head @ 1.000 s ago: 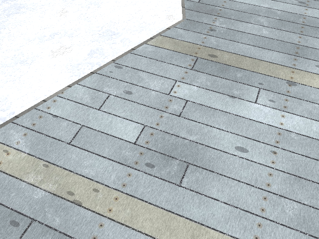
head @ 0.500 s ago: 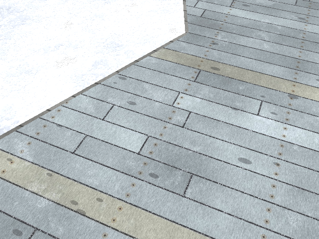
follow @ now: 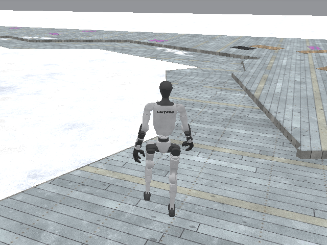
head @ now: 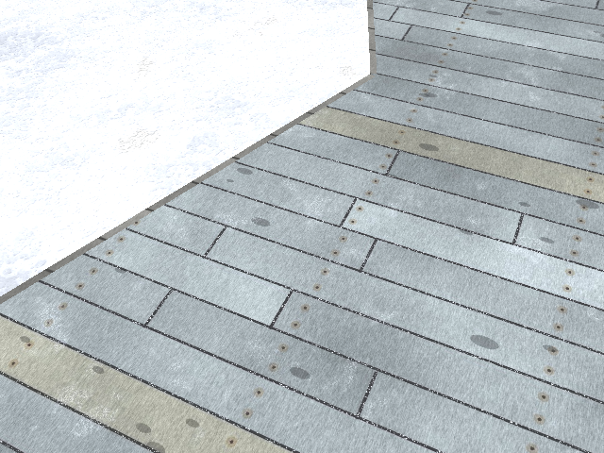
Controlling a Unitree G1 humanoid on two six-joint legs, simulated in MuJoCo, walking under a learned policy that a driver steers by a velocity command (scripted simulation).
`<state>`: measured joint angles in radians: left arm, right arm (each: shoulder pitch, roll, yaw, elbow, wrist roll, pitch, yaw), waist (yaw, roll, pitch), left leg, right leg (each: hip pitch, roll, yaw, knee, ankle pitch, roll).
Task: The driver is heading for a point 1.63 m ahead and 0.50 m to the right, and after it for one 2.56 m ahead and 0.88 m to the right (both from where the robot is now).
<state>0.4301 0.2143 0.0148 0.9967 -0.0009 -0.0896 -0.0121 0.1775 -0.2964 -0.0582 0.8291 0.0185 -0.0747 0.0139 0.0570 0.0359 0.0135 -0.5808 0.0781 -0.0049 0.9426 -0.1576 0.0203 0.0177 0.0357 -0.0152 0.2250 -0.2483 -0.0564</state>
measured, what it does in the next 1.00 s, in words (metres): walks ahead: left foot, then right foot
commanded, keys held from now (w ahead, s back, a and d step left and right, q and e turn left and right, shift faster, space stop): w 1.00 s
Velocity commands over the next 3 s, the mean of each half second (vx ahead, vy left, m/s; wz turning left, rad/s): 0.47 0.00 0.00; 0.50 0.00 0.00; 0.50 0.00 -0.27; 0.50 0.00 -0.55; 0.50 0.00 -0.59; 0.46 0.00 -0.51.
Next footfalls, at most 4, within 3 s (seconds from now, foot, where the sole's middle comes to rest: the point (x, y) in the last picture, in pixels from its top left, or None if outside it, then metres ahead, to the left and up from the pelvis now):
0.24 left None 0.33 0.13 -0.79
0.78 right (394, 402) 0.63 -0.10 -0.79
1.32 left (302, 293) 0.93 0.13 -0.79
1.86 right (417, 237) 1.13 -0.19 -0.79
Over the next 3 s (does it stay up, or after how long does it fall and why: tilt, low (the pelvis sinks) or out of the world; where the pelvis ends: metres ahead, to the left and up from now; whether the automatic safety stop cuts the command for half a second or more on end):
stays up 1.47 -0.42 -0.02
